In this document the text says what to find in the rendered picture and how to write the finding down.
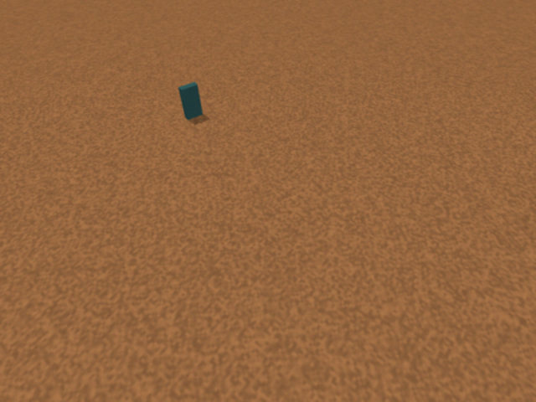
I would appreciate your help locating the carton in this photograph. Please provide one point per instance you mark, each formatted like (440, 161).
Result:
(191, 101)

